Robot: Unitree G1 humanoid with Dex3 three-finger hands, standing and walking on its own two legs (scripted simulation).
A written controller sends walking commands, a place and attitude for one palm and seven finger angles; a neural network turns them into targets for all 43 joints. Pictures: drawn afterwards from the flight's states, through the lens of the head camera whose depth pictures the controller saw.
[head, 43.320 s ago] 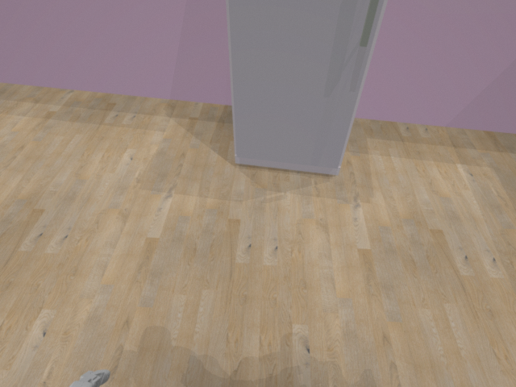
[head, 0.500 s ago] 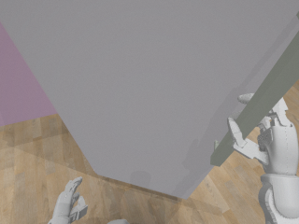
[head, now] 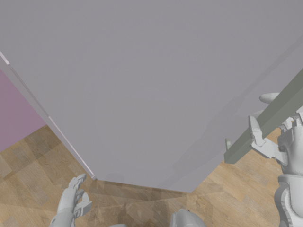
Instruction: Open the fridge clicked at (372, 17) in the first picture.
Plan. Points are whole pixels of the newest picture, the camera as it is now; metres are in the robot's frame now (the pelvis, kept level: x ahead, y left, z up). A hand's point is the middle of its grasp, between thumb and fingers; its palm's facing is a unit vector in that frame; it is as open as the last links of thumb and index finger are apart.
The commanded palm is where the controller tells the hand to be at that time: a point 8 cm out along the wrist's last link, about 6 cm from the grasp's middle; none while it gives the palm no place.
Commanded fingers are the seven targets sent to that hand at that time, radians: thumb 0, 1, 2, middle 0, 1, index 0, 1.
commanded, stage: walk backward, drawing the door open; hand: right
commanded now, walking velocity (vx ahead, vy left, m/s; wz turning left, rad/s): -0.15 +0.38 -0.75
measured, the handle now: (263, 112) +0.32 -0.18 +0.18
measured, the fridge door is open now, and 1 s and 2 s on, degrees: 51 80 75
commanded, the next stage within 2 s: stop walking and hold the door back in 0.76 s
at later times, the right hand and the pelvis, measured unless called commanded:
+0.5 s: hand (246, 205) +0.16 -0.12 +0.17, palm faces +0.63 +0.71 -0.31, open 7.0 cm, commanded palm +0.09 -0.14 +0.18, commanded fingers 0.00 -0.90 -0.90 0.45 1.40 0.45 1.40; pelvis -0.04 +0.19 -0.01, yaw -18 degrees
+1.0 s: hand out of the picture +0.06 -0.05 +0.17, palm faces +0.83 +0.47 -0.30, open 6.8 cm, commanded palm +0.01 -0.10 +0.16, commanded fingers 0.00 -0.90 -0.90 0.45 1.40 0.45 1.40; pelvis -0.04 +0.34 -0.01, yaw -35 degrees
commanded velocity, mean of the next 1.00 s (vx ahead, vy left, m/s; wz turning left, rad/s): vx -0.13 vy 0.13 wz -0.54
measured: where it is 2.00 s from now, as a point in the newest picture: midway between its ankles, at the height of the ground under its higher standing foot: outside the picture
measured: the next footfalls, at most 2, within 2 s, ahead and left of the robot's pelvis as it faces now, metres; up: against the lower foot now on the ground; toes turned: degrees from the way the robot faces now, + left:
right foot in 0.08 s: +0.03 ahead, -0.07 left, +0.00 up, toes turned -12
left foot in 0.42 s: +0.05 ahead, +0.33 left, +0.00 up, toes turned -13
